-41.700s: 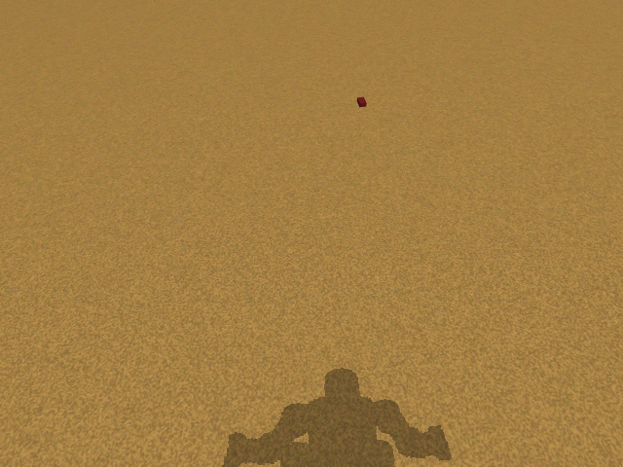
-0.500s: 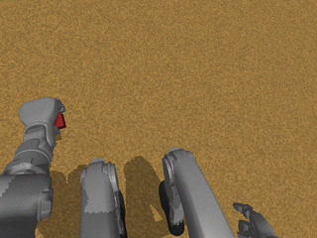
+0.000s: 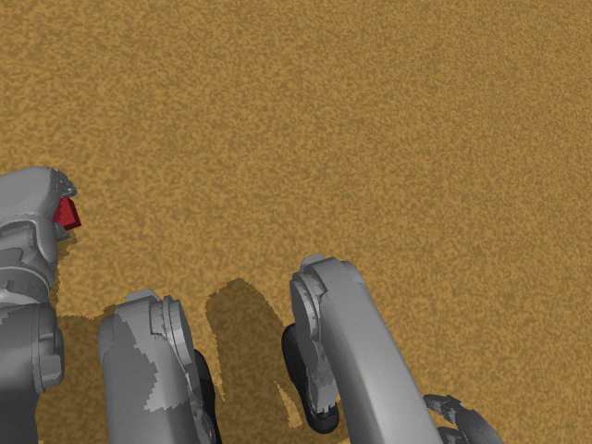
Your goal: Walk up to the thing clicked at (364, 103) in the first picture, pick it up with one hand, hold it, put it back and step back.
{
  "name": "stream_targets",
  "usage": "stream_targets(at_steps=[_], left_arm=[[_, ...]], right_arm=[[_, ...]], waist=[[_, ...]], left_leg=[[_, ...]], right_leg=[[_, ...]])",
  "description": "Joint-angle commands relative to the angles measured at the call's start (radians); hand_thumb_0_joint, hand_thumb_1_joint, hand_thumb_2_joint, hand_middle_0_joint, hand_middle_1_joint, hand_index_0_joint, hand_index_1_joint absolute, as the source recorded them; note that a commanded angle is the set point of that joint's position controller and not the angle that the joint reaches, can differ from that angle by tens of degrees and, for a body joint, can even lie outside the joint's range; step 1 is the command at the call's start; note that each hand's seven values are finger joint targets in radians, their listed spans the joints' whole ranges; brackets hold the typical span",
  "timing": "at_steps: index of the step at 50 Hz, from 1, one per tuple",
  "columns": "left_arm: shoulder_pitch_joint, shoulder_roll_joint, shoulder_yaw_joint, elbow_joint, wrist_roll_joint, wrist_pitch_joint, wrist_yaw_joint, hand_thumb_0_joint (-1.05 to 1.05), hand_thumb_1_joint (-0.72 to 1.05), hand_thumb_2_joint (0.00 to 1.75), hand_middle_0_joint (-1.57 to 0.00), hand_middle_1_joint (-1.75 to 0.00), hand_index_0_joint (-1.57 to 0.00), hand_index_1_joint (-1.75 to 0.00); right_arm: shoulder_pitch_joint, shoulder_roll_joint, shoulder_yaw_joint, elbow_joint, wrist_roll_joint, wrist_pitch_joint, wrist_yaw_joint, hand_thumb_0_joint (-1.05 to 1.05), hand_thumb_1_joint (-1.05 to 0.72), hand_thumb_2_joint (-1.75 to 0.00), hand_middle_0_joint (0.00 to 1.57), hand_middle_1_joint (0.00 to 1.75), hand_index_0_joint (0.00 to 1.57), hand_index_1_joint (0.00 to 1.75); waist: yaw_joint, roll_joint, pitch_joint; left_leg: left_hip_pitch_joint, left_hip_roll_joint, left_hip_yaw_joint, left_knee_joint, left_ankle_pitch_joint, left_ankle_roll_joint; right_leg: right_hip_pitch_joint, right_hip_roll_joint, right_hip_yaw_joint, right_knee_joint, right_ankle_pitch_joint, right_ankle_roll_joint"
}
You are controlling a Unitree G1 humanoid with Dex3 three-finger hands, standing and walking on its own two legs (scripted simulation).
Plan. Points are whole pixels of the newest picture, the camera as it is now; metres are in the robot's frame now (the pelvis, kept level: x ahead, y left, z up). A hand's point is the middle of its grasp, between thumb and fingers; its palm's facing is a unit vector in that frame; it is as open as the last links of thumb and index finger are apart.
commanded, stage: crouch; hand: left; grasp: from above
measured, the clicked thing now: (48, 219) +0.46 +0.30 -0.22
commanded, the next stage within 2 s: lower in 0.12 s
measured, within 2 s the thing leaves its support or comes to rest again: rests again in 1.32 s
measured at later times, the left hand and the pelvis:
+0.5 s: hand (57, 225) +0.45 +0.29 -0.23, palm faces -0.45 -0.14 -0.88, open 7.0 cm; pelvis +0.00 +0.00 -0.03, yaw -2 degrees
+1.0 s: hand (69, 226) +0.46 +0.29 -0.28, palm faces -0.44 -0.18 -0.88, open 7.0 cm; pelvis +0.00 +0.00 -0.05, yaw -5 degrees
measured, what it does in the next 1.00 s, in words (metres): lowers itself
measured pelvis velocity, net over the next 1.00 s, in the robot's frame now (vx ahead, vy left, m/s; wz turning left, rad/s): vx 0.00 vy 0.00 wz -0.09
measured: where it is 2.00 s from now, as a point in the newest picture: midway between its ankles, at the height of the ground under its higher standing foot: (260, 411)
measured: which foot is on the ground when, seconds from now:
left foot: down 0.00-1.00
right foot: down 0.00-1.00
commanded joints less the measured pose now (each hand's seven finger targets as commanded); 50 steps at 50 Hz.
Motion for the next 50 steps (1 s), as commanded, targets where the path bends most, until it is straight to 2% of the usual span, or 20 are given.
stream_targets(at_steps=[1,9,12,15,16,18,20,25,28,29,30,35,36,38,40,41,42,45,49,50], left_arm=[[-0.306,0.250,0.007,-0.106,-0.005,0.005,0.051,0.00,0.83,0.16,-1.24,-0.07,-1.24,-0.06],[-0.351,0.300,0.032,-0.154,-0.006,0.004,0.055,0.00,0.87,0.20,-1.28,-0.07,-1.28,-0.07],[-0.309,0.259,0.009,-0.094,-0.007,0.008,0.050,0.00,0.83,0.21,-1.27,-0.05,-1.26,-0.06],[-0.320,0.274,-0.004,-0.076,-0.006,0.000,0.038,0.00,0.79,0.20,-1.25,-0.06,-1.24,-0.07],[-0.307,0.303,0.019,-0.064,0.000,-0.004,0.039,0.00,0.80,0.18,-1.25,-0.06,-1.24,-0.07],[-0.322,0.246,-0.026,-0.041,-0.008,-0.009,0.038,0.00,0.81,0.19,-1.26,-0.05,-1.25,-0.06],[-0.333,0.318,0.015,-0.066,-0.006,-0.020,0.052,0.00,0.84,0.15,-1.25,-0.09,-1.26,-0.08],[-0.356,0.331,0.016,-0.073,0.015,-0.034,0.078,0.00,0.86,0.17,-1.27,-0.09,-1.27,-0.09],[-0.362,0.374,0.055,-0.083,0.024,-0.035,0.110,0.00,0.89,0.20,-1.28,-0.13,-1.29,-0.12],[-0.345,0.380,0.071,-0.070,0.025,-0.033,0.120,0.00,0.89,0.21,-1.28,-0.12,-1.29,-0.12],[-0.329,0.348,0.049,-0.035,0.030,-0.027,0.120,0.00,0.91,0.21,-1.30,-0.12,-1.30,-0.12],[-0.325,0.360,0.054,-0.012,0.023,-0.017,0.128,0.00,0.91,0.24,-1.29,-0.10,-1.29,-0.10],[-0.318,0.338,0.025,0.023,0.019,-0.015,0.124,0.00,0.90,0.20,-1.28,-0.09,-1.29,-0.08],[-0.318,0.418,0.085,0.010,0.018,-0.021,0.134,0.00,0.87,0.22,-1.27,-0.08,-1.27,-0.08],[-0.304,0.378,0.058,0.036,0.021,-0.022,0.124,0.00,0.88,0.17,-1.27,-0.06,-1.28,-0.06],[-0.312,0.426,0.088,0.018,0.016,-0.027,0.131,0.00,0.89,0.18,-1.27,-0.07,-1.28,-0.07],[-0.325,0.391,0.053,0.032,0.014,-0.033,0.130,0.00,0.90,0.16,-1.28,-0.07,-1.29,-0.06],[-0.332,0.421,0.066,0.057,0.019,-0.044,0.136,0.00,0.91,0.16,-1.28,-0.07,-1.29,-0.06],[-0.328,0.468,0.101,0.054,0.031,-0.062,0.162,0.00,0.95,0.15,-1.30,-0.09,-1.31,-0.07],[-0.335,0.425,0.054,0.072,0.028,-0.064,0.162,0.00,0.95,0.17,-1.31,-0.07,-1.32,-0.07]], right_arm=[[0.190,-0.234,-0.061,-0.015,0.004,-0.011,-0.008,0.00,-0.89,-0.90,0.20,0.30,0.20,0.30],[0.206,-0.252,-0.054,-0.008,0.000,-0.013,-0.006,0.00,-0.90,-0.90,0.20,0.30,0.20,0.30],[0.194,-0.254,-0.043,-0.013,0.001,-0.012,-0.005,0.00,-0.89,-0.90,0.20,0.30,0.20,0.30],[0.197,-0.256,-0.039,-0.016,-0.001,-0.012,-0.003,0.00,-0.90,-0.90,0.20,0.30,0.20,0.30],[0.207,-0.267,-0.035,-0.017,-0.004,-0.013,-0.002,0.00,-0.90,-0.90,0.20,0.30,0.20,0.30],[0.189,-0.258,-0.024,-0.022,-0.006,-0.015,0.001,0.00,-0.89,-0.90,0.20,0.30,0.20,0.30],[0.197,-0.270,-0.019,-0.025,-0.012,-0.019,0.001,0.00,-0.89,-0.90,0.20,0.30,0.20,0.30],[0.180,-0.278,-0.002,-0.030,-0.018,-0.026,0.004,0.00,-0.90,-0.90,0.20,0.30,0.20,0.30],[0.198,-0.285,0.004,-0.029,-0.029,-0.035,0.012,0.00,-0.90,-0.90,0.20,0.30,0.20,0.30],[0.192,-0.292,0.004,-0.028,-0.031,-0.035,0.013,0.00,-0.89,-0.90,0.20,0.30,0.20,0.30],[0.182,-0.287,0.005,-0.026,-0.034,-0.038,0.016,0.00,-0.90,-0.90,0.20,0.30,0.20,0.30],[0.183,-0.295,0.015,-0.033,-0.038,-0.046,0.028,0.00,-0.88,-0.89,0.20,0.30,0.20,0.30],[0.173,-0.291,0.023,-0.037,-0.040,-0.050,0.034,0.00,-0.89,-0.89,0.20,0.30,0.20,0.30],[0.199,-0.310,0.019,-0.031,-0.044,-0.054,0.036,0.00,-0.89,-0.89,0.20,0.30,0.20,0.30],[0.189,-0.303,0.028,-0.042,-0.048,-0.059,0.043,0.00,-0.89,-0.89,0.20,0.30,0.20,0.30],[0.191,-0.314,0.027,-0.033,-0.049,-0.057,0.041,0.00,-0.88,-0.89,0.20,0.30,0.20,0.30],[0.175,-0.305,0.038,-0.050,-0.049,-0.061,0.044,0.00,-0.89,-0.89,0.20,0.30,0.20,0.30],[0.189,-0.322,0.045,-0.046,-0.054,-0.078,0.052,0.00,-0.88,-0.89,0.20,0.30,0.20,0.30],[0.198,-0.326,0.064,-0.043,-0.064,-0.082,0.057,0.00,-0.88,-0.89,0.20,0.30,0.20,0.30],[0.166,-0.325,0.066,-0.056,-0.065,-0.089,0.060,0.00,-0.89,-0.89,0.20,0.30,0.20,0.30]], waist=[[-0.001,0.257,-0.688],[-0.010,0.286,-0.675],[-0.017,0.278,-0.662],[-0.032,0.245,-0.634],[-0.035,0.252,-0.617],[-0.039,0.244,-0.611],[-0.040,0.268,-0.613],[-0.037,0.320,-0.627],[-0.052,0.328,-0.620],[-0.038,0.345,-0.629],[-0.047,0.344,-0.613],[-0.061,0.345,-0.602],[-0.072,0.350,-0.569],[-0.072,0.332,-0.573],[-0.080,0.325,-0.551],[-0.077,0.346,-0.580],[-0.083,0.334,-0.568],[-0.106,0.332,-0.522],[-0.105,0.351,-0.544],[-0.108,0.356,-0.525]], left_leg=[[0.501,-0.024,0.018,-0.209,0.158,0.004],[0.484,-0.018,0.013,-0.167,0.186,0.002],[0.459,-0.020,0.009,-0.161,0.169,0.000],[0.422,-0.019,0.008,-0.135,0.178,0.006],[0.415,-0.019,0.006,-0.132,0.186,0.005],[0.410,-0.016,0.002,-0.123,0.167,0.005],[0.416,-0.017,0.001,-0.117,0.164,0.003],[0.436,-0.012,-0.008,-0.100,0.167,-0.004],[0.432,-0.011,-0.008,-0.082,0.194,-0.004],[0.439,-0.010,-0.013,-0.088,0.189,-0.007],[0.450,-0.010,-0.015,-0.087,0.184,-0.009],[0.438,-0.006,-0.028,-0.071,0.199,-0.008],[0.421,-0.004,-0.028,-0.063,0.190,-0.007],[0.404,-0.005,-0.033,-0.056,0.201,-0.004],[0.404,-0.005,-0.038,-0.057,0.198,-0.006],[0.420,-0.001,-0.041,-0.055,0.206,-0.007],[0.398,-0.001,-0.041,-0.044,0.194,-0.003],[0.398,0.000,-0.050,-0.041,0.183,-0.007],[0.402,0.002,-0.051,-0.034,0.209,-0.008],[0.401,0.005,-0.055,-0.030,0.189,-0.010]], right_leg=[[0.327,0.023,-0.014,-0.236,0.223,-0.015],[0.307,0.025,-0.028,-0.192,0.259,-0.014],[0.304,0.027,-0.034,-0.185,0.242,-0.013],[0.310,0.033,-0.037,-0.177,0.255,-0.011],[0.312,0.030,-0.041,-0.166,0.263,-0.009],[0.291,0.037,-0.046,-0.162,0.246,-0.011],[0.304,0.035,-0.049,-0.161,0.241,-0.009],[0.275,0.039,-0.062,-0.127,0.246,-0.013],[0.294,0.038,-0.066,-0.117,0.277,-0.008],[0.276,0.039,-0.073,-0.110,0.268,-0.011],[0.253,0.039,-0.076,-0.105,0.264,-0.013],[0.255,0.040,-0.086,-0.096,0.280,-0.009],[0.247,0.042,-0.085,-0.095,0.271,-0.009],[0.276,0.041,-0.087,-0.093,0.284,-0.006],[0.265,0.041,-0.092,-0.085,0.279,-0.008],[0.279,0.046,-0.097,-0.090,0.287,-0.007],[0.280,0.048,-0.093,-0.090,0.281,-0.007],[0.261,0.042,-0.104,-0.080,0.270,-0.006],[0.304,0.049,-0.111,-0.086,0.297,-0.003],[0.275,0.053,-0.111,-0.080,0.281,-0.006]])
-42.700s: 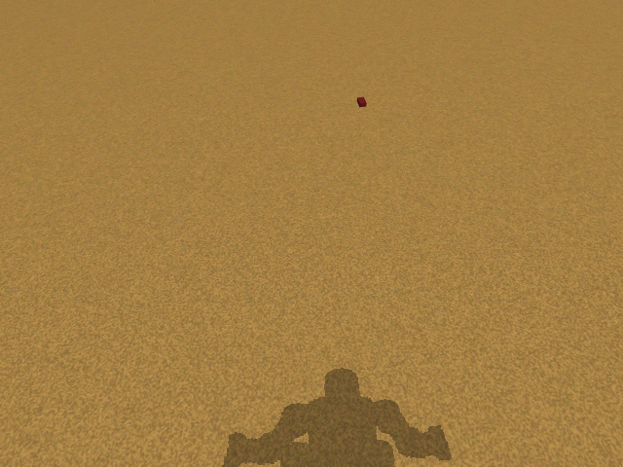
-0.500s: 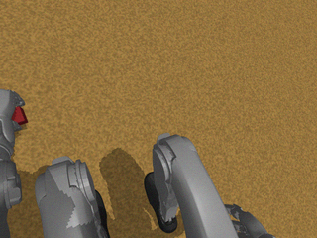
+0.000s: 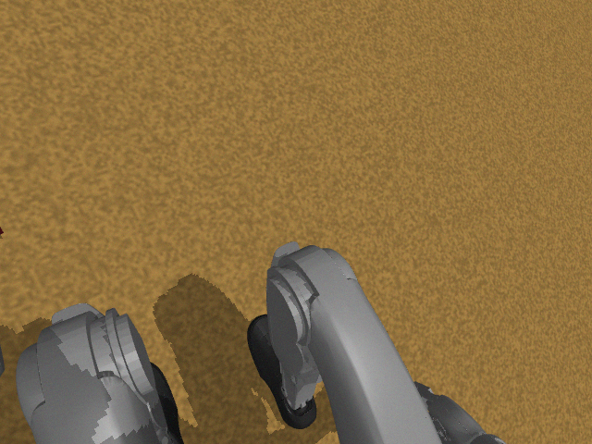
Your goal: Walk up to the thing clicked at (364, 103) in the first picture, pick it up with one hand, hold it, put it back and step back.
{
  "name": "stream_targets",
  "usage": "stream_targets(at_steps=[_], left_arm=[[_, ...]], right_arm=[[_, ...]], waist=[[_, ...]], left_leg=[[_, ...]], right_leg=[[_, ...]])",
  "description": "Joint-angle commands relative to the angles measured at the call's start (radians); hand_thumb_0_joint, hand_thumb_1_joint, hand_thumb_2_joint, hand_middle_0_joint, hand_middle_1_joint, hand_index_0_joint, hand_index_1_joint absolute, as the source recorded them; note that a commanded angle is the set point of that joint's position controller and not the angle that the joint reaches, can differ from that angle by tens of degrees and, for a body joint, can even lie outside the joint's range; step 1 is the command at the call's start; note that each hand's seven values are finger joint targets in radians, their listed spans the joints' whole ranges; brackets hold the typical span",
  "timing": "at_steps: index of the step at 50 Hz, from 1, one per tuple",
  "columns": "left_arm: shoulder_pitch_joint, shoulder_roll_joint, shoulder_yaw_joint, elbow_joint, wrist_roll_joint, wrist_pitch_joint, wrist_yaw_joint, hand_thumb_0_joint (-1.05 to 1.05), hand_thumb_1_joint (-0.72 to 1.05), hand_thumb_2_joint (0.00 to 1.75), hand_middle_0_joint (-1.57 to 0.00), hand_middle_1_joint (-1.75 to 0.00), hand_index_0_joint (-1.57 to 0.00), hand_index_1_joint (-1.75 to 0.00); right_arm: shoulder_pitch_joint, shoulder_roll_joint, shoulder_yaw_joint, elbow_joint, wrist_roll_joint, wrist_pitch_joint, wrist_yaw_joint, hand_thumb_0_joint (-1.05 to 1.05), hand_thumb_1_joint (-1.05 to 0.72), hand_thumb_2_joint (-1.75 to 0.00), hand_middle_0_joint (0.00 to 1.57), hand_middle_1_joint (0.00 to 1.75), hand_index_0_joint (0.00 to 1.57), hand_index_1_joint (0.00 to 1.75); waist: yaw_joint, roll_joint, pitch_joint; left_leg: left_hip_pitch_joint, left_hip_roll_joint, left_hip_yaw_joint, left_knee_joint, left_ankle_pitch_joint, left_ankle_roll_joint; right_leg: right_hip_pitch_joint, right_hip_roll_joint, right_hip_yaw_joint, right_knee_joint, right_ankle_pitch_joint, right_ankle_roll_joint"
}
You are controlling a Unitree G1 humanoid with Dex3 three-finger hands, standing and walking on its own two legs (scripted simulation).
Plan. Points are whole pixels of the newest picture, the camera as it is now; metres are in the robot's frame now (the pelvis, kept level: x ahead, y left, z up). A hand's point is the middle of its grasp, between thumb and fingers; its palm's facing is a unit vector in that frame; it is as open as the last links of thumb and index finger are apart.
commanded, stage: rest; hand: left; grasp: from above
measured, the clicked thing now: out of the picture +0.44 +0.33 -0.26
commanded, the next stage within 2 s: open in 0.80 s
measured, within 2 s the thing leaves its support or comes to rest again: rests again in 0.32 s
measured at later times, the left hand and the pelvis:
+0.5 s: hand out of the picture +0.43 +0.32 -0.25, palm faces -0.41 -0.21 -0.89, open 7.0 cm; pelvis +0.00 +0.00 +0.00, yaw -2 degrees
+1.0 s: hand out of the picture +0.43 +0.32 -0.25, palm faces -0.42 -0.21 -0.89, open 7.0 cm; pelvis -0.01 +0.01 +0.00, yaw -3 degrees
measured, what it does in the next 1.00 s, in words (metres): stands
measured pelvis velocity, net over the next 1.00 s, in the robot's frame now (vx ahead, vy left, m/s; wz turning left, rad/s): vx -0.01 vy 0.01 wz -0.06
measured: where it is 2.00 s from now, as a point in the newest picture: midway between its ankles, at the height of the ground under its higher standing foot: (230, 417)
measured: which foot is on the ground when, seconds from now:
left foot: down 0.00-1.00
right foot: down 0.00-1.00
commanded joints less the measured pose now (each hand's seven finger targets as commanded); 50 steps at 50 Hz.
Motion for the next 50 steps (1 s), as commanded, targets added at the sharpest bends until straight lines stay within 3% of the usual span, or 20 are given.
stream_targets(at_steps=[1,5,6,8,10,14,16,21,23,24,26,29,30,31,32,37,39,42,44,50], left_arm=[[-0.289,0.254,-0.005,-0.092,-0.002,-0.016,0.067,0.00,0.95,0.17,-1.31,-0.08,-1.32,-0.07],[-0.264,0.314,0.038,-0.092,0.006,-0.018,0.094,0.00,0.97,0.19,-1.33,-0.09,-1.34,-0.08],[-0.262,0.282,0.010,-0.050,0.010,-0.015,0.094,0.00,1.01,0.18,-1.35,-0.10,-1.36,-0.09],[-0.280,0.293,0.011,-0.056,0.013,-0.017,0.100,0.00,1.00,0.17,-1.34,-0.10,-1.35,-0.08],[-0.284,0.323,0.024,-0.070,0.005,-0.017,0.106,0.00,1.00,0.16,-1.34,-0.08,-1.35,-0.07],[-0.282,0.306,-0.006,-0.022,0.002,-0.011,0.106,0.00,1.02,0.16,-1.36,-0.09,-1.37,-0.08],[-0.272,0.336,0.023,-0.044,-0.001,-0.013,0.115,0.00,1.01,0.15,-1.35,-0.08,-1.37,-0.06],[-0.285,0.316,-0.010,-0.028,-0.004,-0.008,0.119,0.00,1.00,0.15,-1.34,-0.09,-1.35,-0.08],[-0.271,0.342,0.001,-0.026,-0.007,-0.007,0.125,0.00,0.97,0.14,-1.32,-0.08,-1.33,-0.06],[-0.280,0.303,-0.042,-0.014,-0.008,-0.007,0.119,0.00,0.98,0.13,-1.33,-0.07,-1.34,-0.05],[-0.268,0.345,-0.010,-0.019,-0.017,-0.010,0.126,0.00,0.95,0.14,-1.31,-0.08,-1.32,-0.07],[-0.266,0.341,-0.022,-0.007,-0.016,-0.011,0.133,0.00,0.93,0.10,-1.28,-0.07,-1.30,-0.05],[-0.271,0.363,-0.003,-0.021,-0.017,-0.009,0.136,0.00,0.93,0.08,-1.28,-0.07,-1.30,-0.05],[-0.277,0.353,-0.008,-0.023,-0.022,-0.010,0.139,0.00,0.92,0.10,-1.27,-0.07,-1.29,-0.05],[-0.270,0.328,-0.025,0.021,-0.013,-0.006,0.133,0.00,0.92,0.10,-1.28,-0.07,-1.30,-0.05],[-0.263,0.345,-0.026,0.025,-0.021,-0.011,0.137,0.00,0.94,0.12,-1.29,-0.09,-1.30,-0.07],[-0.284,0.337,-0.042,0.037,-0.018,-0.014,0.131,0.00,0.94,0.11,-1.29,-0.09,-1.31,-0.07],[-0.262,0.355,-0.036,0.032,-0.021,-0.016,0.136,0.00,0.95,0.12,-1.30,-0.08,-1.32,-0.06],[-0.259,0.331,-0.055,0.048,-0.019,-0.013,0.130,0.00,0.96,0.12,-1.31,-0.09,-1.33,-0.08],[-0.274,0.358,-0.053,0.023,-0.032,-0.021,0.138,0.00,0.56,0.13,-0.93,-0.19,-0.95,-0.17]], right_arm=[[0.203,-0.295,-0.074,0.017,-0.009,-0.022,0.001,0.00,-0.89,-0.89,0.20,0.30,0.20,0.30],[0.203,-0.301,-0.058,0.017,-0.015,-0.030,0.011,0.00,-0.89,-0.89,0.20,0.30,0.20,0.30],[0.198,-0.304,-0.054,0.008,-0.020,-0.034,0.015,0.00,-0.89,-0.89,0.20,0.30,0.20,0.30],[0.204,-0.312,-0.050,0.007,-0.024,-0.041,0.023,0.00,-0.89,-0.89,0.20,0.30,0.20,0.30],[0.188,-0.326,-0.053,0.008,-0.022,-0.048,0.025,0.00,-0.89,-0.89,0.20,0.30,0.20,0.30],[0.182,-0.328,-0.036,0.001,-0.032,-0.066,0.043,0.00,-0.89,-0.90,0.20,0.30,0.20,0.30],[0.192,-0.330,-0.031,0.001,-0.028,-0.070,0.044,0.00,-0.89,-0.90,0.20,0.30,0.20,0.30],[0.171,-0.341,-0.027,-0.008,-0.032,-0.081,0.055,0.00,-0.89,-0.90,0.20,0.30,0.20,0.30],[0.163,-0.346,-0.021,-0.009,-0.029,-0.081,0.054,0.00,-0.89,-0.90,0.20,0.30,0.20,0.30],[0.154,-0.339,-0.012,-0.023,-0.028,-0.088,0.061,0.00,-0.90,-0.90,0.20,0.30,0.20,0.30],[0.169,-0.353,-0.014,-0.013,-0.027,-0.090,0.060,0.00,-0.89,-0.90,0.20,0.30,0.20,0.30],[0.144,-0.355,-0.007,-0.019,-0.025,-0.098,0.060,0.00,-0.89,-0.90,0.20,0.30,0.20,0.30],[0.160,-0.355,-0.005,-0.018,-0.026,-0.095,0.062,0.00,-0.89,-0.90,0.20,0.30,0.20,0.30],[0.150,-0.356,-0.001,-0.025,-0.025,-0.096,0.060,0.00,-0.89,-0.90,0.20,0.30,0.20,0.30],[0.154,-0.346,0.002,-0.020,-0.028,-0.099,0.064,0.00,-0.90,-0.90,0.20,0.30,0.20,0.30],[0.143,-0.357,0.013,-0.026,-0.025,-0.100,0.064,0.00,-0.89,-0.90,0.20,0.30,0.20,0.30],[0.148,-0.354,0.019,-0.028,-0.030,-0.106,0.068,0.00,-0.89,-0.90,0.20,0.30,0.20,0.30],[0.140,-0.359,0.023,-0.032,-0.027,-0.103,0.064,0.00,-0.89,-0.90,0.20,0.30,0.20,0.30],[0.145,-0.355,0.031,-0.040,-0.029,-0.107,0.069,0.00,-0.90,-0.90,0.20,0.30,0.20,0.30],[0.138,-0.370,0.037,-0.045,-0.027,-0.113,0.067,0.00,-0.89,-0.90,0.20,0.30,0.20,0.30]], waist=[[-0.040,0.439,-0.667],[-0.019,0.463,-0.686],[-0.042,0.448,-0.646],[-0.056,0.460,-0.626],[-0.036,0.485,-0.641],[-0.076,0.445,-0.591],[-0.056,0.482,-0.620],[-0.078,0.492,-0.594],[-0.068,0.486,-0.608],[-0.082,0.481,-0.574],[-0.074,0.444,-0.585],[-0.067,0.465,-0.568],[-0.075,0.475,-0.583],[-0.073,0.465,-0.589],[-0.097,0.449,-0.540],[-0.091,0.451,-0.534],[-0.111,0.428,-0.501],[-0.093,0.444,-0.532],[-0.111,0.418,-0.504],[-0.100,0.445,-0.529]], left_leg=[[0.510,-0.001,0.031,-0.224,0.225,-0.016],[0.522,0.000,0.024,-0.232,0.255,-0.022],[0.510,0.001,0.022,-0.220,0.240,-0.020],[0.507,0.001,0.014,-0.230,0.229,-0.022],[0.524,0.005,0.006,-0.238,0.223,-0.027],[0.497,0.008,0.001,-0.218,0.215,-0.020],[0.534,0.009,-0.006,-0.230,0.250,-0.029],[0.531,0.013,-0.014,-0.228,0.230,-0.029],[0.530,0.016,-0.014,-0.222,0.239,-0.028],[0.508,0.013,-0.009,-0.218,0.230,-0.025],[0.495,0.015,-0.011,-0.215,0.220,-0.019],[0.502,0.020,-0.027,-0.234,0.180,-0.028],[0.517,0.020,-0.025,-0.229,0.212,-0.027],[0.509,0.020,-0.028,-0.230,0.208,-0.027],[0.494,0.020,-0.035,-0.229,0.192,-0.027],[0.494,0.022,-0.043,-0.239,0.196,-0.029],[0.468,0.022,-0.039,-0.227,0.172,-0.022],[0.485,0.021,-0.034,-0.230,0.192,-0.024],[0.481,0.022,-0.041,-0.226,0.193,-0.022],[0.500,0.026,-0.049,-0.236,0.188,-0.026]], right_leg=[[0.356,0.039,-0.030,-0.225,0.293,-0.011],[0.390,0.044,-0.036,-0.218,0.315,-0.012],[0.367,0.041,-0.039,-0.214,0.305,-0.010],[0.364,0.041,-0.045,-0.214,0.298,-0.011],[0.350,0.043,-0.050,-0.211,0.286,-0.014],[0.370,0.046,-0.051,-0.213,0.296,-0.006],[0.380,0.041,-0.055,-0.206,0.315,-0.010],[0.371,0.048,-0.059,-0.204,0.306,-0.010],[0.383,0.053,-0.061,-0.212,0.316,-0.008],[0.386,0.054,-0.055,-0.213,0.311,-0.008],[0.406,0.058,-0.057,-0.230,0.307,-0.004],[0.371,0.058,-0.065,-0.219,0.265,-0.010],[0.404,0.058,-0.063,-0.223,0.293,-0.008],[0.397,0.058,-0.069,-0.222,0.292,-0.008],[0.372,0.053,-0.072,-0.210,0.280,-0.008],[0.377,0.056,-0.077,-0.218,0.282,-0.007],[0.369,0.058,-0.075,-0.230,0.267,-0.002],[0.406,0.062,-0.068,-0.236,0.285,-0.004],[0.393,0.061,-0.074,-0.230,0.288,-0.001],[0.410,0.065,-0.076,-0.236,0.285,-0.003]])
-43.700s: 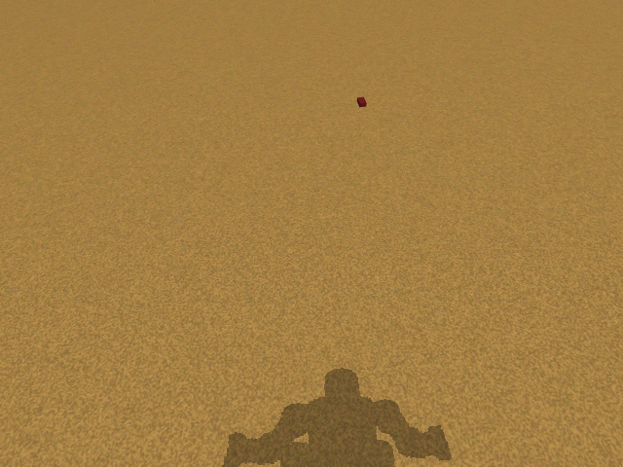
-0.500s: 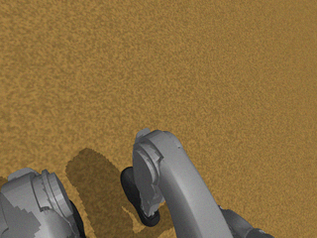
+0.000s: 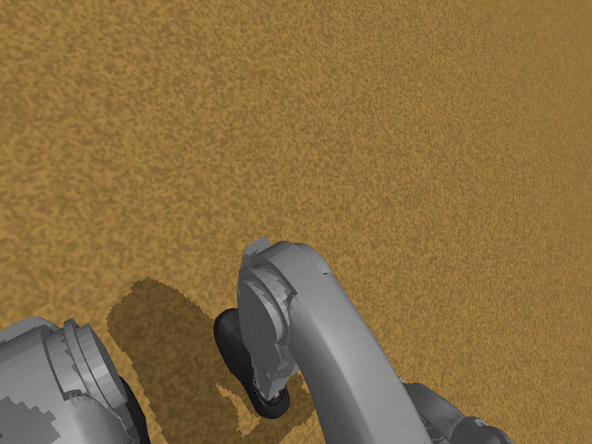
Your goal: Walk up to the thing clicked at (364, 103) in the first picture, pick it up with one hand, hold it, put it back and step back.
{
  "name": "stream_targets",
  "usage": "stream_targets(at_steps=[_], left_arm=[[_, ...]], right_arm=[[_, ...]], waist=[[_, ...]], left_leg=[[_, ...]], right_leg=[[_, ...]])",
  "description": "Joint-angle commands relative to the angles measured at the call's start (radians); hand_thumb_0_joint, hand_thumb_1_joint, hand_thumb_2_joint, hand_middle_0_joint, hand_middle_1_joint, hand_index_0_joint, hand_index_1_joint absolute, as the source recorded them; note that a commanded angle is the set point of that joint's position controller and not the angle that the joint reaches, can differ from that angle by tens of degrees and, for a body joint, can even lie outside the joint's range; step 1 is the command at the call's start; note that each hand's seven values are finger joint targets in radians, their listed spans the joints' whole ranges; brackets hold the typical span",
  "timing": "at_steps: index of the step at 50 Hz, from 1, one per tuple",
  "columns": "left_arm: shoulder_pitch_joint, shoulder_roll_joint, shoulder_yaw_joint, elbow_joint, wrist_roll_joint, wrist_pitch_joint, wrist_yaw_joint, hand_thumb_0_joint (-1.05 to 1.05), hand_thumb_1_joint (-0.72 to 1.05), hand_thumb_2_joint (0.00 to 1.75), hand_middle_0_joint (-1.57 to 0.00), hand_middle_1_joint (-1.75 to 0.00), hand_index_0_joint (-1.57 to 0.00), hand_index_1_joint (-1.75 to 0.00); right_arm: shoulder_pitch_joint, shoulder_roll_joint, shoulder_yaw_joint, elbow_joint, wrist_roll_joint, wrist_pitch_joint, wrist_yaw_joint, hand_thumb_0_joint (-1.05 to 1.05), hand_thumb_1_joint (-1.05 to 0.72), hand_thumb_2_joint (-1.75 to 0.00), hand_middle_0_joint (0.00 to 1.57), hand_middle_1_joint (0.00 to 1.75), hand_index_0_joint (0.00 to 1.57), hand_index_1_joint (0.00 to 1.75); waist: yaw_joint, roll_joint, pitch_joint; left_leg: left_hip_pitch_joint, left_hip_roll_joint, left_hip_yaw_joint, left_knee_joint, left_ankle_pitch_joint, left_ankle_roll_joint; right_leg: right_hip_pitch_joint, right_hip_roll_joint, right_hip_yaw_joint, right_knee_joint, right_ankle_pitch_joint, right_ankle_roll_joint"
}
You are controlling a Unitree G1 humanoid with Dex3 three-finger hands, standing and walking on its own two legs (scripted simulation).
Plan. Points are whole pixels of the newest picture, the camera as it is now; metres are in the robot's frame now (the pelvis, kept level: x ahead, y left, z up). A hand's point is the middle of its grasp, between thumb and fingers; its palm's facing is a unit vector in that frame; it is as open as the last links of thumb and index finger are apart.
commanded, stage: open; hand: left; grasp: from above
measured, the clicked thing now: out of the picture +0.43 +0.35 -0.29
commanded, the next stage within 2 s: withdraw in 1.04 s
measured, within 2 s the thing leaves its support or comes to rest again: neither
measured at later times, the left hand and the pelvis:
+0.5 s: hand out of the picture +0.42 +0.34 -0.26, palm faces -0.40 -0.23 -0.89, open 10.1 cm; pelvis +0.00 +0.00 +0.00, yaw +0 degrees
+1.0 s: hand out of the picture +0.42 +0.34 -0.26, palm faces -0.41 -0.23 -0.88, open 11.8 cm; pelvis +0.00 +0.00 +0.00, yaw +0 degrees
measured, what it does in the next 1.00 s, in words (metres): stands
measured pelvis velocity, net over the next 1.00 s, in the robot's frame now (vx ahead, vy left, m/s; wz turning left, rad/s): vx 0.00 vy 0.00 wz -0.01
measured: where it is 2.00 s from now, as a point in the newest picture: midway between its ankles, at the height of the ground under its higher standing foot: (202, 416)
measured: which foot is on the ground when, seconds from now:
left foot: down 0.00-1.00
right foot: down 0.00-1.00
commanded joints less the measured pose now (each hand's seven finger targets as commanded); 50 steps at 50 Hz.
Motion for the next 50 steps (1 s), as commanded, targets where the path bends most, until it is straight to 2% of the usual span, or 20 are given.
stream_targets(at_steps=[1,4,5,11,14,15,17,18,23,25,28,29,30,38,41,42,46,47,48,50], left_arm=[[-0.218,0.215,-0.002,-0.094,-0.018,-0.006,0.045,0.00,0.48,0.16,-0.90,-0.23,-0.92,-0.21],[-0.225,0.213,-0.011,-0.100,-0.017,-0.008,0.047,0.00,0.34,0.25,-0.81,-0.31,-0.83,-0.29],[-0.248,0.225,0.000,-0.120,-0.023,-0.010,0.051,0.00,0.31,0.27,-0.78,-0.32,-0.80,-0.31],[-0.243,0.212,-0.019,-0.106,-0.012,-0.003,0.046,0.00,0.18,0.38,-0.68,-0.43,-0.70,-0.42],[-0.238,0.229,-0.014,-0.100,-0.013,-0.001,0.049,0.00,0.13,0.42,-0.64,-0.47,-0.65,-0.46],[-0.220,0.216,-0.014,-0.093,-0.016,0.002,0.048,0.00,0.10,0.44,-0.62,-0.48,-0.63,-0.47],[-0.234,0.219,-0.020,-0.097,-0.014,0.001,0.046,0.00,0.10,0.45,-0.60,-0.51,-0.62,-0.49],[-0.235,0.227,-0.012,-0.114,-0.019,-0.001,0.050,0.00,0.07,0.48,-0.58,-0.52,-0.59,-0.51],[-0.231,0.221,-0.016,-0.114,-0.018,0.003,0.051,0.00,0.00,0.53,-0.52,-0.59,-0.53,-0.58],[-0.240,0.242,0.002,-0.121,-0.014,0.003,0.057,0.00,-0.02,0.54,-0.49,-0.62,-0.51,-0.60],[-0.226,0.213,-0.020,-0.087,-0.013,0.007,0.052,0.00,-0.04,0.56,-0.49,-0.62,-0.49,-0.61],[-0.241,0.227,-0.009,-0.115,-0.025,0.002,0.054,0.00,-0.06,0.59,-0.47,-0.63,-0.48,-0.63],[-0.231,0.222,-0.013,-0.088,-0.026,0.005,0.049,0.00,-0.06,0.59,-0.46,-0.64,-0.47,-0.63],[-0.225,0.229,-0.007,-0.164,-0.033,0.014,0.032,0.00,-0.13,0.64,-0.39,-0.71,-0.40,-0.69],[-0.210,0.221,-0.013,-0.134,-0.033,0.019,0.029,0.00,-0.15,0.66,-0.38,-0.71,-0.39,-0.70],[-0.207,0.231,-0.002,-0.143,-0.036,0.018,0.030,0.00,-0.16,0.68,-0.38,-0.70,-0.38,-0.70],[-0.213,0.229,0.003,-0.160,-0.040,0.014,0.024,0.00,-0.15,0.66,-0.36,-0.74,-0.38,-0.73],[-0.205,0.219,-0.001,-0.142,-0.043,0.014,0.023,0.00,-0.16,0.67,-0.35,-0.75,-0.37,-0.74],[-0.184,0.193,-0.028,-0.090,-0.037,0.016,0.016,0.00,-0.17,0.69,-0.35,-0.75,-0.36,-0.74],[-0.214,0.219,-0.014,-0.130,-0.050,0.004,0.021,0.00,-0.18,0.69,-0.34,-0.76,-0.35,-0.75]], right_arm=[[0.170,-0.322,-0.087,0.011,0.007,-0.007,-0.008,0.00,-0.89,-0.90,0.20,0.30,0.20,0.30],[0.182,-0.326,-0.084,0.011,0.006,-0.008,-0.006,0.00,-0.89,-0.90,0.20,0.30,0.20,0.30],[0.182,-0.324,-0.086,0.014,0.007,-0.008,-0.007,0.00,-0.89,-0.90,0.20,0.30,0.20,0.30],[0.174,-0.324,-0.081,0.012,0.006,-0.013,-0.007,0.00,-0.89,-0.90,0.20,0.30,0.20,0.30],[0.171,-0.330,-0.081,0.014,0.006,-0.016,-0.004,0.00,-0.89,-0.90,0.20,0.30,0.20,0.30],[0.168,-0.332,-0.081,0.012,0.003,-0.013,-0.006,0.00,-0.89,-0.90,0.20,0.30,0.20,0.30],[0.173,-0.336,-0.081,0.009,0.004,-0.017,-0.003,0.00,-0.89,-0.90,0.20,0.30,0.20,0.30],[0.164,-0.336,-0.082,0.009,0.006,-0.019,-0.005,0.00,-0.89,-0.90,0.20,0.30,0.20,0.30],[0.171,-0.331,-0.082,0.006,0.008,-0.019,-0.001,0.00,-0.89,-0.90,0.20,0.30,0.20,0.30],[0.176,-0.339,-0.081,0.011,0.006,-0.022,-0.001,0.00,-0.89,-0.90,0.20,0.30,0.20,0.30],[0.178,-0.331,-0.078,0.009,0.002,-0.019,0.003,0.00,-0.89,-0.90,0.20,0.30,0.20,0.30],[0.173,-0.335,-0.080,0.009,0.007,-0.020,0.000,0.00,-0.89,-0.90,0.20,0.30,0.20,0.30],[0.175,-0.332,-0.077,0.006,0.004,-0.023,0.000,0.00,-0.89,-0.90,0.20,0.30,0.20,0.30],[0.170,-0.337,-0.086,0.014,0.010,-0.025,0.004,0.00,-0.89,-0.90,0.20,0.30,0.20,0.30],[0.172,-0.333,-0.082,0.010,0.011,-0.025,0.008,0.00,-0.89,-0.90,0.20,0.30,0.20,0.30],[0.175,-0.341,-0.084,0.014,0.012,-0.024,0.008,0.00,-0.89,-0.90,0.20,0.30,0.20,0.30],[0.190,-0.337,-0.085,0.013,0.011,-0.023,0.010,0.00,-0.89,-0.90,0.20,0.30,0.20,0.30],[0.186,-0.336,-0.084,0.016,0.009,-0.023,0.008,0.00,-0.89,-0.90,0.20,0.30,0.20,0.30],[0.180,-0.333,-0.080,0.011,0.008,-0.023,0.009,0.00,-0.89,-0.90,0.20,0.30,0.20,0.30],[0.188,-0.338,-0.081,0.007,0.013,-0.022,0.002,0.00,-0.88,-0.90,0.20,0.30,0.20,0.30]], waist=[[-0.042,0.503,-0.616],[-0.052,0.487,-0.597],[-0.043,0.509,-0.609],[-0.057,0.520,-0.599],[-0.048,0.547,-0.584],[-0.050,0.513,-0.590],[-0.060,0.524,-0.570],[-0.049,0.518,-0.583],[-0.056,0.512,-0.593],[-0.045,0.539,-0.617],[-0.071,0.503,-0.577],[-0.058,0.509,-0.594],[-0.065,0.509,-0.573],[-0.035,0.601,-0.649],[-0.045,0.558,-0.595],[-0.035,0.568,-0.614],[-0.036,0.581,-0.630],[-0.040,0.569,-0.632],[-0.062,0.525,-0.583],[-0.056,0.509,-0.595]], left_leg=[[0.450,0.019,0.023,-0.264,0.184,-0.028],[0.427,0.018,0.031,-0.255,0.176,-0.022],[0.441,0.021,0.026,-0.261,0.184,-0.027],[0.462,0.022,0.013,-0.266,0.190,-0.033],[0.465,0.023,0.014,-0.272,0.182,-0.036],[0.453,0.024,0.014,-0.273,0.180,-0.034],[0.456,0.023,0.017,-0.275,0.166,-0.033],[0.453,0.024,0.013,-0.275,0.160,-0.034],[0.458,0.023,0.019,-0.266,0.194,-0.032],[0.478,0.024,0.014,-0.272,0.207,-0.036],[0.448,0.025,0.018,-0.265,0.192,-0.031],[0.450,0.025,0.018,-0.263,0.193,-0.031],[0.443,0.023,0.021,-0.264,0.177,-0.030],[0.540,0.028,0.000,-0.288,0.249,-0.053],[0.483,0.025,0.011,-0.276,0.227,-0.042],[0.496,0.025,0.011,-0.280,0.237,-0.044],[0.511,0.024,0.008,-0.285,0.251,-0.045],[0.508,0.025,0.008,-0.281,0.251,-0.044],[0.475,0.024,0.013,-0.272,0.223,-0.038],[0.453,0.022,0.020,-0.268,0.203,-0.031]], right_leg=[[0.351,0.041,-0.023,-0.208,0.254,-0.022],[0.359,0.043,-0.021,-0.223,0.249,-0.019],[0.355,0.040,-0.023,-0.218,0.252,-0.020],[0.339,0.038,-0.031,-0.201,0.259,-0.022],[0.330,0.038,-0.028,-0.200,0.250,-0.026],[0.344,0.044,-0.031,-0.208,0.252,-0.024],[0.331,0.041,-0.032,-0.211,0.237,-0.024],[0.332,0.041,-0.032,-0.212,0.233,-0.023],[0.362,0.044,-0.025,-0.216,0.268,-0.021],[0.352,0.041,-0.032,-0.205,0.273,-0.023],[0.358,0.044,-0.030,-0.214,0.267,-0.020],[0.354,0.044,-0.030,-0.220,0.265,-0.019],[0.347,0.041,-0.029,-0.219,0.251,-0.020],[0.343,0.038,-0.040,-0.186,0.292,-0.029],[0.344,0.040,-0.035,-0.198,0.283,-0.025],[0.344,0.041,-0.035,-0.199,0.286,-0.027],[0.353,0.038,-0.038,-0.196,0.292,-0.028],[0.356,0.041,-0.039,-0.199,0.296,-0.026],[0.353,0.042,-0.035,-0.205,0.285,-0.024],[0.369,0.043,-0.028,-0.224,0.271,-0.020]])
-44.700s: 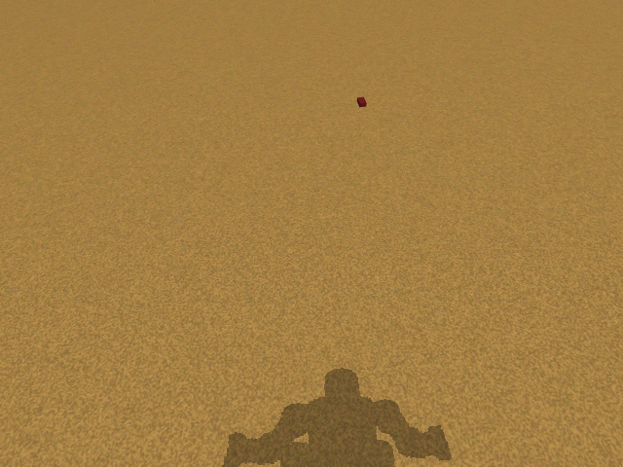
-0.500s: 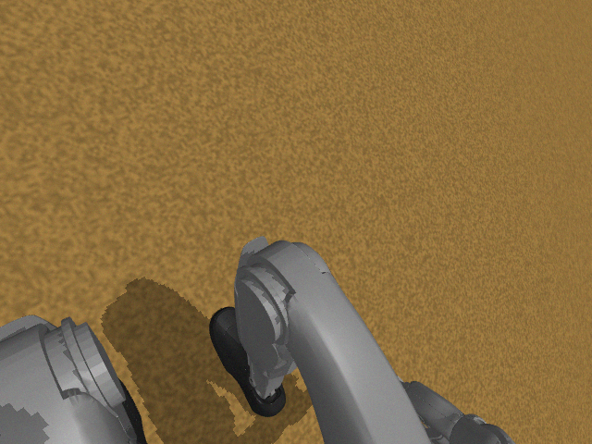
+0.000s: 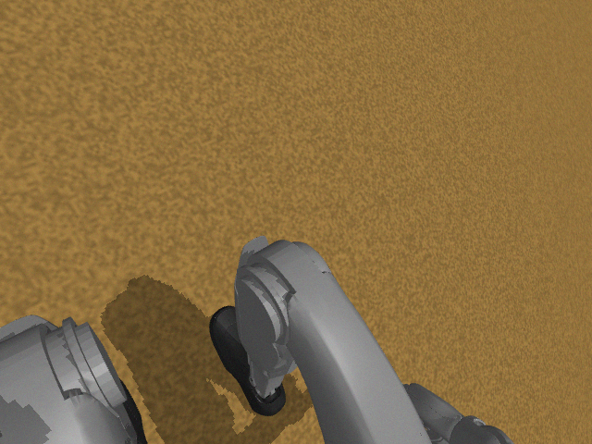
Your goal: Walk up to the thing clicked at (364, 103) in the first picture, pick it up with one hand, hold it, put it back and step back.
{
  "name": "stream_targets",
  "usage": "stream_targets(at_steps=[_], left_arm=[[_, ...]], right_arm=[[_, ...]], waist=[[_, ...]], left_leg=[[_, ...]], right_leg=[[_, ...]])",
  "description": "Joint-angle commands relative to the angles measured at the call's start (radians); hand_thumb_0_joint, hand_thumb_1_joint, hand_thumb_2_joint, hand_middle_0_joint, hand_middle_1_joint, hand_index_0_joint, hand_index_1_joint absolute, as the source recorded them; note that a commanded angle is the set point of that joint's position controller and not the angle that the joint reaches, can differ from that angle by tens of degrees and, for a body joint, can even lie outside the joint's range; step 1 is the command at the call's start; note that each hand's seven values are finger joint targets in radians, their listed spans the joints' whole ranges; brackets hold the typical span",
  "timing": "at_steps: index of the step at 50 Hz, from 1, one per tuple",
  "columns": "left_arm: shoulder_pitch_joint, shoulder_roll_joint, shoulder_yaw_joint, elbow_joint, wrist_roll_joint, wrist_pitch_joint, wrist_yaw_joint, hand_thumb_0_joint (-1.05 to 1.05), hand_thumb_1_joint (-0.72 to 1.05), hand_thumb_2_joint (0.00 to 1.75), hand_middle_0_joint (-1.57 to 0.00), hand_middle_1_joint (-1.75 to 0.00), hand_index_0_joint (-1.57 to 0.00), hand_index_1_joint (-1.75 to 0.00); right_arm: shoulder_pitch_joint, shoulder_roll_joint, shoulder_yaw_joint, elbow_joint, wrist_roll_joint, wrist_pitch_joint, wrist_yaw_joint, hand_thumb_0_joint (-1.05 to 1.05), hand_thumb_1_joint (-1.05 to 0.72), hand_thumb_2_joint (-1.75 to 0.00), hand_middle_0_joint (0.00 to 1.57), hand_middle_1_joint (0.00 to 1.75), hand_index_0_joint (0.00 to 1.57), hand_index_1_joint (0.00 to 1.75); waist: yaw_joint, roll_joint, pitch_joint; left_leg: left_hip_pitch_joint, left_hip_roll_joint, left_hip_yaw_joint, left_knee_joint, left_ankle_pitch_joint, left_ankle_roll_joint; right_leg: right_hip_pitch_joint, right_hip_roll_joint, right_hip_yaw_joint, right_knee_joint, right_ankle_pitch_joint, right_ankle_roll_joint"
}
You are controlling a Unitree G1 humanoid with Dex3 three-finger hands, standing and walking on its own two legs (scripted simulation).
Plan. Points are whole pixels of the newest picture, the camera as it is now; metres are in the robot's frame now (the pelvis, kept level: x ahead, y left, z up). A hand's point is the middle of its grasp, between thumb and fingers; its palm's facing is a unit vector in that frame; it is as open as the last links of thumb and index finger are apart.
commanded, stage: open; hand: left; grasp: from above
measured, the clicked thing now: out of the picture +0.43 +0.35 -0.30
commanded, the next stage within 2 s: withdraw in 0.04 s
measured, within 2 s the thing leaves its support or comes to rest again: neither
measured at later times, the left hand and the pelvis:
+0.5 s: hand out of the picture +0.43 +0.37 -0.20, palm faces -0.32 -0.15 -0.93, open 12.2 cm; pelvis +0.01 +0.00 +0.01, yaw +1 degrees
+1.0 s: hand out of the picture +0.40 +0.34 -0.13, palm faces -0.48 -0.15 -0.86, open 12.4 cm; pelvis -0.01 -0.01 +0.03, yaw +8 degrees
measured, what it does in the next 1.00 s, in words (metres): stands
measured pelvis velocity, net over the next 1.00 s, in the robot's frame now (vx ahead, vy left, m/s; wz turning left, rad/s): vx -0.01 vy -0.01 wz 0.14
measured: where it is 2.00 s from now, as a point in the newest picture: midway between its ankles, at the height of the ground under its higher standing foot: (198, 415)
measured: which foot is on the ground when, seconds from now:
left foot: down 0.00-1.00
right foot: down 0.00-1.00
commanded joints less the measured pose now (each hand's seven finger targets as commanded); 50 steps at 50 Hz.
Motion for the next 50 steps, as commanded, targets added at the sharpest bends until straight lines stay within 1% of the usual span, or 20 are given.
stream_targets(at_steps=[1,5,7,9,12,13,15,16,18,19,21,23,24,26,29,31,36,39,44,50], left_arm=[[-0.242,0.219,0.002,-0.108,-0.017,-0.015,0.040,0.00,-0.17,0.69,-0.35,-0.76,-0.36,-0.75],[-0.242,0.220,-0.006,-0.090,-0.011,-0.022,0.040,0.00,-0.15,0.68,-0.36,-0.75,-0.37,-0.74],[-0.251,0.239,0.010,-0.137,-0.009,-0.027,0.048,0.00,-0.15,0.69,-0.36,-0.75,-0.37,-0.74],[-0.228,0.224,-0.008,-0.076,0.008,-0.018,0.048,0.00,-0.19,0.73,-0.35,-0.69,-0.35,-0.68],[-0.241,0.265,0.025,-0.144,0.005,-0.015,0.051,0.00,-0.16,0.70,-0.38,-0.65,-0.38,-0.65],[-0.242,0.231,-0.012,-0.166,0.013,-0.010,0.036,0.00,-0.17,0.71,-0.39,-0.64,-0.38,-0.65],[-0.221,0.302,0.063,-0.299,0.004,-0.007,0.027,0.00,-0.17,0.71,-0.38,-0.65,-0.37,-0.65],[-0.182,0.252,0.034,-0.311,0.009,-0.005,0.010,0.00,-0.17,0.71,-0.38,-0.64,-0.38,-0.64],[-0.139,0.223,0.031,-0.357,0.009,-0.001,-0.026,0.00,-0.19,0.73,-0.36,-0.66,-0.35,-0.66],[-0.114,0.242,0.065,-0.379,0.008,0.006,-0.042,0.00,-0.20,0.74,-0.35,-0.66,-0.34,-0.67],[-0.104,0.141,0.013,-0.537,-0.001,0.007,-0.093,0.00,-0.21,0.74,-0.35,-0.66,-0.34,-0.67],[-0.064,0.068,-0.018,-0.590,-0.019,0.021,-0.136,0.00,-0.23,0.76,-0.32,-0.69,-0.32,-0.70],[-0.053,0.011,-0.053,-0.615,-0.027,0.029,-0.160,0.00,-0.24,0.78,-0.31,-0.71,-0.30,-0.71],[-0.065,-0.014,-0.064,-0.624,-0.036,0.048,-0.199,0.00,-0.26,0.79,-0.29,-0.73,-0.28,-0.74],[-0.125,-0.128,-0.141,-0.697,-0.069,0.070,-0.252,0.00,-0.29,0.82,-0.28,-0.75,-0.26,-0.76],[-0.152,-0.166,-0.167,-0.665,-0.083,0.087,-0.279,0.00,-0.28,0.82,-0.29,-0.74,-0.28,-0.76],[-0.157,-0.159,-0.171,-0.530,-0.072,0.092,-0.334,0.00,-0.23,0.79,-0.33,-0.72,-0.32,-0.73],[-0.168,-0.134,-0.159,-0.488,-0.052,0.074,-0.353,0.00,-0.22,0.79,-0.33,-0.73,-0.32,-0.74],[-0.216,-0.081,-0.134,-0.403,-0.012,0.009,-0.321,0.00,-0.22,0.78,-0.31,-0.75,-0.31,-0.75],[-0.298,0.046,-0.062,-0.362,0.043,-0.072,-0.227,0.00,-0.24,0.79,-0.30,-0.76,-0.30,-0.75]], right_arm=[[0.193,-0.332,-0.096,0.018,0.008,-0.006,-0.012,0.00,-0.88,-0.90,0.20,0.30,0.20,0.30],[0.190,-0.330,-0.090,0.013,0.006,-0.008,-0.016,0.00,-0.88,-0.90,0.20,0.30,0.20,0.30],[0.184,-0.332,-0.094,0.017,0.007,-0.008,-0.019,0.00,-0.88,-0.90,0.20,0.30,0.20,0.30],[0.173,-0.332,-0.088,0.015,0.005,-0.010,-0.015,0.00,-0.89,-0.90,0.20,0.30,0.20,0.30],[0.175,-0.334,-0.100,0.018,0.007,-0.001,-0.021,0.00,-0.89,-0.90,0.20,0.30,0.20,0.30],[0.162,-0.332,-0.108,0.002,0.007,-0.004,-0.017,0.00,-0.90,-0.90,0.20,0.30,0.20,0.30],[0.176,-0.333,-0.130,0.019,0.017,0.003,-0.018,0.00,-0.90,-0.90,0.20,0.30,0.20,0.30],[0.162,-0.318,-0.136,0.016,0.020,0.007,-0.015,0.00,-0.90,-0.90,0.20,0.30,0.20,0.30],[0.167,-0.312,-0.169,0.024,0.031,0.021,-0.011,0.00,-0.90,-0.90,0.20,0.30,0.20,0.30],[0.189,-0.299,-0.180,0.039,0.037,0.032,-0.010,0.00,-0.90,-0.90,0.20,0.30,0.20,0.30],[0.185,-0.287,-0.228,0.027,0.056,0.055,-0.009,0.00,-0.90,-0.90,0.20,0.30,0.20,0.30],[0.194,-0.275,-0.258,0.025,0.080,0.077,-0.005,0.00,-0.89,-0.90,0.20,0.30,0.20,0.30],[0.203,-0.263,-0.267,0.024,0.093,0.089,-0.004,0.00,-0.89,-0.90,0.20,0.30,0.20,0.30],[0.230,-0.261,-0.292,0.039,0.111,0.113,-0.011,0.00,-0.89,-0.90,0.20,0.30,0.20,0.30],[0.255,-0.238,-0.316,0.033,0.134,0.146,-0.023,0.00,-0.89,-0.90,0.20,0.30,0.20,0.30],[0.253,-0.233,-0.321,0.029,0.147,0.165,-0.040,0.00,-0.89,-0.90,0.20,0.30,0.20,0.30],[0.240,-0.193,-0.307,0.012,0.151,0.201,-0.095,0.00,-0.89,-0.90,0.20,0.30,0.20,0.30],[0.213,-0.177,-0.296,-0.001,0.153,0.212,-0.128,0.00,-0.88,-0.90,0.20,0.30,0.20,0.30],[0.202,-0.169,-0.260,-0.004,0.137,0.214,-0.164,0.00,-0.88,-0.89,0.20,0.30,0.20,0.30],[0.217,-0.186,-0.238,0.005,0.105,0.202,-0.189,0.00,-0.88,-0.89,0.20,0.30,0.20,0.30]], waist=[[-0.055,0.539,-0.623],[-0.062,0.527,-0.602],[-0.044,0.575,-0.655],[-0.053,0.569,-0.608],[-0.027,0.619,-0.673],[-0.030,0.623,-0.664],[0.026,0.694,-0.781],[0.036,0.717,-0.801],[0.053,0.729,-0.792],[0.064,0.727,-0.803],[0.097,0.776,-0.908],[0.111,0.725,-0.899],[0.110,0.690,-0.893],[0.106,0.607,-0.874],[0.100,0.527,-0.880],[0.087,0.466,-0.833],[0.097,0.327,-0.766],[0.116,0.334,-0.748],[0.090,0.304,-0.712],[0.093,0.389,-0.801]], left_leg=[[0.457,0.024,0.039,-0.262,0.214,-0.026],[0.454,0.026,0.031,-0.267,0.190,-0.028],[0.505,0.030,0.027,-0.273,0.226,-0.037],[0.480,0.031,0.020,-0.274,0.208,-0.039],[0.522,0.030,0.031,-0.288,0.232,-0.043],[0.526,0.029,0.036,-0.281,0.229,-0.042],[0.597,0.027,0.040,-0.285,0.307,-0.049],[0.610,0.025,0.043,-0.288,0.330,-0.053],[0.600,0.022,0.047,-0.305,0.330,-0.055],[0.598,0.019,0.045,-0.317,0.327,-0.058],[0.653,0.015,0.069,-0.320,0.361,-0.055],[0.611,0.006,0.080,-0.345,0.323,-0.047],[0.585,0.003,0.089,-0.354,0.303,-0.041],[0.551,-0.003,0.093,-0.372,0.268,-0.029],[0.573,-0.011,0.085,-0.433,0.208,-0.026],[0.558,-0.017,0.087,-0.456,0.178,-0.021],[0.434,-0.040,0.141,-0.447,0.122,0.001],[0.440,-0.045,0.144,-0.472,0.088,-0.005],[0.366,-0.052,0.165,-0.420,0.091,0.003],[0.417,-0.045,0.162,-0.369,0.121,-0.006]], right_leg=[[0.366,0.038,-0.018,-0.213,0.274,-0.021],[0.354,0.037,-0.020,-0.208,0.252,-0.022],[0.367,0.038,-0.023,-0.202,0.275,-0.024],[0.329,0.037,-0.028,-0.184,0.265,-0.026],[0.365,0.039,-0.021,-0.197,0.280,-0.030],[0.351,0.038,-0.018,-0.192,0.280,-0.031],[0.371,0.034,-0.016,-0.183,0.326,-0.032],[0.360,0.033,-0.012,-0.171,0.335,-0.036],[0.320,0.029,-0.009,-0.171,0.322,-0.038],[0.306,0.024,-0.008,-0.166,0.316,-0.041],[0.312,0.028,0.017,-0.186,0.322,-0.044],[0.295,0.021,0.030,-0.207,0.308,-0.044],[0.298,0.023,0.043,-0.224,0.299,-0.044],[0.282,0.017,0.053,-0.253,0.286,-0.040],[0.275,0.010,0.068,-0.291,0.233,-0.045],[0.268,0.007,0.079,-0.317,0.214,-0.045],[0.329,0.008,0.138,-0.383,0.119,-0.046],[0.318,0.004,0.150,-0.374,0.068,-0.054],[0.310,0.000,0.163,-0.363,0.054,-0.050],[0.308,-0.001,0.161,-0.313,0.064,-0.049]])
